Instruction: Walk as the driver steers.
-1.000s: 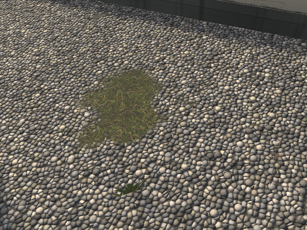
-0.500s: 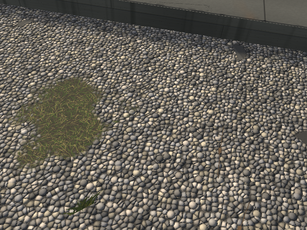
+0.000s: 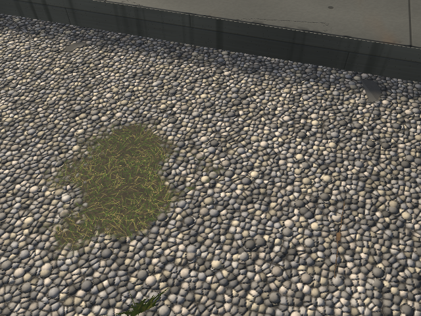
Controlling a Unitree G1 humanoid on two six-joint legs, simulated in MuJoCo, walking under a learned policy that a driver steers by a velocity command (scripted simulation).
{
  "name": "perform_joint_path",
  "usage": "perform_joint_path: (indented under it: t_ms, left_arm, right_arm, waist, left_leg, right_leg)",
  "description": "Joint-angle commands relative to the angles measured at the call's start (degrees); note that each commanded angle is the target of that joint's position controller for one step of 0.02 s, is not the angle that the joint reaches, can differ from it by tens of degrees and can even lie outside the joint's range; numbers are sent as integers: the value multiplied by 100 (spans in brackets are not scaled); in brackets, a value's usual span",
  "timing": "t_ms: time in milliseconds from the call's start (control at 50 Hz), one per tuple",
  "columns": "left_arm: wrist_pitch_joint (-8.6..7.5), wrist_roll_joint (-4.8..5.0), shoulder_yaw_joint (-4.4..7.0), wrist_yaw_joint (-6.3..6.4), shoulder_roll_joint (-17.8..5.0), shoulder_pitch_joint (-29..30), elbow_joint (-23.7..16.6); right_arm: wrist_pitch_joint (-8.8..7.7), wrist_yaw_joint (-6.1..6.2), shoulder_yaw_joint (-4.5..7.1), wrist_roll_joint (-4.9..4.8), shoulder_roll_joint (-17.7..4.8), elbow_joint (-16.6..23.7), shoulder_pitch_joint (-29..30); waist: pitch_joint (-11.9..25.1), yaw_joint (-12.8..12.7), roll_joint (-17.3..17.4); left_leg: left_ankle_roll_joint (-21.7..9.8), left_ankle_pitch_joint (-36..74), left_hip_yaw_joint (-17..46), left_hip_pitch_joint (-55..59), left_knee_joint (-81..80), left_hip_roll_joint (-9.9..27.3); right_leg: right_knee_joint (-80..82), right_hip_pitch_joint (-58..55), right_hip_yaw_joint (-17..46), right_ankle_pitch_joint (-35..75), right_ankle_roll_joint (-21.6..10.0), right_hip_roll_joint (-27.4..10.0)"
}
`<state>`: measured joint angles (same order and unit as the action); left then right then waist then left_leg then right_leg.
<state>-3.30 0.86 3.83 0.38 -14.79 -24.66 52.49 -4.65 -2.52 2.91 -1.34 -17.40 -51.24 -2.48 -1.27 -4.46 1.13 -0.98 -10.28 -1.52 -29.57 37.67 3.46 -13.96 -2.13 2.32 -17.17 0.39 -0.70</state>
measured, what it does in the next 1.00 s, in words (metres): walks ahead: left foot, then right foot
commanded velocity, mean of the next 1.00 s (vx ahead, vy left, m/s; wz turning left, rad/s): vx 0.31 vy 0.00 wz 0.00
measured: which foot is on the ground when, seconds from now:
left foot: up 0.00-0.08, down 0.10-0.64, up 0.66-0.94, down 0.96-1.00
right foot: down 0.00-0.10, up 0.12-0.60, down 0.62-1.00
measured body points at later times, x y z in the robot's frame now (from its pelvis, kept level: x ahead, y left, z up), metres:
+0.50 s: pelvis +0.24 +0.05 +0.00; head +0.27 +0.06 +0.45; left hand +0.45 +0.29 -0.09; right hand +0.23 -0.23 -0.13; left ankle +0.14 +0.14 -0.74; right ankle +0.44 -0.12 -0.69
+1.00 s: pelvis +0.42 +0.03 -0.01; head +0.43 +0.04 +0.44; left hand +0.54 +0.28 -0.14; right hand +0.51 -0.24 -0.13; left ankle +0.46 +0.17 -0.74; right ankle +0.47 -0.08 -0.74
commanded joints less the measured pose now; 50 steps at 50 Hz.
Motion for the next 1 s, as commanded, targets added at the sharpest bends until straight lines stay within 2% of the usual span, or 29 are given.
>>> perform_joint_path:
  t_ms: [20,60,80,100,120,140,160,180,220,260,320,420,500,560,600,620,640,660,680,700,720,740,800,860,900,940,960,980,1000]
  left_arm:
    - [-93,60,253,5,-1118,275,-323]
    - [-73,52,243,20,-1120,385,-334]
    - [-63,20,186,31,-966,354,-331]
    - [-48,-80,64,47,-663,294,-454]
    - [-160,-14,-97,57,-22,-192,-643]
    - [-249,142,38,67,-627,54,-605]
    - [-296,242,115,47,-916,475,-716]
    - [-301,195,108,69,-889,651,-719]
    - [-237,49,138,76,-736,656,-689]
    - [-150,25,122,48,-572,632,-675]
    - [-102,-49,120,52,-553,1145,-870]
    - [-190,-29,-3,-55,-333,2139,-1156]
    - [-268,-25,-77,-216,-280,2818,-1410]
    - [-321,-57,-11,-322,-502,2601,-1420]
    - [-345,-119,150,-289,-859,1450,-1064]
    - [-340,-218,222,-224,-1185,802,-909]
    - [-260,-359,244,-174,-1537,482,-860]
    - [-186,-236,141,-202,-1115,242,-824]
    - [-121,-119,101,-209,-986,636,-867]
    - [-95,-76,37,-185,-810,1218,-926]
    - [-95,-96,-45,-179,-589,1620,-940]
    - [-107,-160,-74,-176,-488,1885,-927]
    - [-135,-304,-49,-197,-552,2244,-802]
    - [-75,-243,-26,-119,-661,2142,-625]
    - [14,-193,-47,-74,-667,2181,-544]
    - [73,-157,-131,-52,-473,2145,-446]
    - [86,-174,-187,-52,-330,1947,-332]
    - [93,-223,-183,-45,-334,1726,-281]
    - [134,-202,-190,-7,-211,1432,-242]
  right_arm:
    - [-53,-30,35,-38,-427,487,548]
    - [-40,17,147,-24,-644,311,-120]
    - [-34,65,274,-37,-852,69,-912]
    - [-37,127,404,10,-1258,-107,-1868]
    - [-36,84,473,85,-1750,-235,-2323]
    - [-102,41,318,51,-1225,-161,-1947]
    - [-144,40,227,62,-933,-37,-1447]
    - [-160,35,176,106,-758,65,-1067]
    - [-174,37,107,208,-526,131,-744]
    - [-198,60,100,186,-501,94,-806]
    - [-211,141,131,141,-656,0,-1063]
    - [-135,246,127,84,-742,-103,-1509]
    - [1,273,109,72,-726,-262,-1953]
    - [133,311,135,97,-831,-276,-1952]
    - [187,334,140,82,-879,-177,-1668]
    - [169,340,73,159,-731,-72,-1772]
    - [95,275,-127,268,-84,-104,-2656]
    - [36,224,-103,120,-270,-362,-2987]
    - [48,212,55,-54,-787,-233,-2438]
    - [103,258,55,-86,-737,-49,-1879]
    - [195,321,59,-10,-617,-28,-1629]
    - [317,377,71,54,-527,-36,-1692]
    - [512,471,-12,136,-146,-126,-2013]
    - [559,497,-3,174,-250,-53,-1714]
    - [590,482,29,186,-304,-36,-1548]
    - [583,466,47,273,-302,-21,-1425]
    - [566,476,51,314,-384,51,-1340]
    - [541,505,97,288,-716,149,-1211]
    - [515,491,119,223,-784,52,-946]
  waist:
    - [-475,253,-911]
    - [-228,664,-828]
    - [218,1012,-657]
    - [966,1362,100]
    - [1648,1073,1922]
    - [1213,1094,1270]
    - [508,960,959]
    - [258,794,513]
    - [78,510,474]
    - [38,415,444]
    - [-180,477,141]
    - [-332,788,137]
    - [-501,982,73]
    - [-124,721,369]
    - [597,60,419]
    - [1300,-138,77]
    - [2271,196,-1322]
    - [3161,48,-1311]
    - [2472,20,-852]
    - [1570,175,-578]
    - [988,349,-280]
    - [772,575,-400]
    - [691,859,-784]
    - [896,719,-806]
    - [740,717,-757]
    - [433,756,-666]
    - [220,723,-474]
    - [7,486,43]
    - [-14,138,937]
  left_leg:
    - [-59,391,-92,579,-462,-120]
    - [-223,273,-199,1449,-611,-288]
    - [-367,171,-207,2415,-683,-364]
    - [-707,-455,946,3734,-906,564]
    - [-1605,-2156,3990,4903,-2115,1866]
    - [-1545,-3015,4586,4437,-2722,1862]
    - [-1310,-2683,3762,3817,-2665,1743]
    - [-1164,-1942,3060,3221,-2657,1496]
    - [-1029,-964,2108,2416,-2823,1060]
    - [-1094,-419,1673,2178,-3045,926]
    - [-1214,317,1301,2243,-3253,934]
    - [-1027,936,592,2331,-3296,678]
    - [-972,1794,413,2832,-2887,777]
    - [-760,3167,426,3314,-2116,896]
    - [-490,4316,282,3347,-779,599]
    - [-252,3271,149,2556,428,294]
    - [156,-748,37,466,2772,-531]
    - [218,-3095,968,-15,3699,-819]
    - [187,-2855,1057,-257,3882,-466]
    - [219,-2470,719,-465,3573,-187]
    - [279,-2145,601,-344,3157,27]
    - [314,-1844,609,195,2705,206]
    - [431,-1469,350,1303,1507,137]
    - [375,-628,299,1649,551,126]
    - [284,-153,207,1946,8,58]
    - [141,69,142,2281,-646,-16]
    - [28,266,412,2294,-1111,204]
    - [-135,392,831,2017,-1448,596]
    - [-286,-1018,886,1114,-1684,541]
  right_leg:
    - [669,930,821,479,-1016,-1361]
    - [-33,1014,565,1482,-819,-1258]
    - [-1057,1218,260,2271,-661,-988]
    - [-2961,2048,-121,1648,-392,-597]
    - [-4992,3746,-106,-1308,-54,379]
    - [-5825,4354,526,-1437,-126,162]
    - [-5963,4684,428,-957,-308,-181]
    - [-5776,4461,305,-423,-373,-472]
    - [-5242,3922,299,197,-368,-779]
    - [-4928,3751,216,419,-297,-831]
    - [-4158,4235,143,1042,-77,-854]
    - [-2443,4043,-171,2339,14,-622]
    - [-1648,3921,-325,2440,-84,-356]
    - [-1386,3322,-322,2085,-322,-97]
    - [-1074,1882,-498,2405,-594,173]
    - [-1407,369,-40,4311,-849,-444]
    - [-1899,-1950,1912,6330,-1925,-2153]
    - [-1578,-2332,2941,6117,-2337,-2533]
    - [-1266,-1483,2217,5131,-2040,-2203]
    - [-970,-536,1621,4384,-1754,-1874]
    - [-667,407,1222,3928,-1596,-1615]
    - [-417,1210,924,3556,-1461,-1434]
    - [-86,2327,297,3305,-1440,-1104]
    - [8,2232,300,2110,-1389,-1123]
    - [78,2445,343,486,-1212,-1049]
    - [4,2733,328,-878,-844,-800]
    - [-141,2797,283,-1246,-567,-631]
    - [-586,2727,45,-1184,-302,-285]
    - [-736,2001,-362,-501,-140,10]
Keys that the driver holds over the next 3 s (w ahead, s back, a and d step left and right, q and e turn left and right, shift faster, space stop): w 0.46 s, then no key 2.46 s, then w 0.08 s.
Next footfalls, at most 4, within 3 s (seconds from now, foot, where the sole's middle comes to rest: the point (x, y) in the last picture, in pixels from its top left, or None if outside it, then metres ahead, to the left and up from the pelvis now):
0.10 left None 0.18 0.14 -0.78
0.62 right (263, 310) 0.51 -0.08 -0.78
0.96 left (183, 310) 0.50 0.17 -0.78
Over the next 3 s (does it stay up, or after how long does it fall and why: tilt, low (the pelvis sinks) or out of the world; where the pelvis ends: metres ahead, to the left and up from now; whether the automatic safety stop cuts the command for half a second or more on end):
stays up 0.48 0.05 -0.01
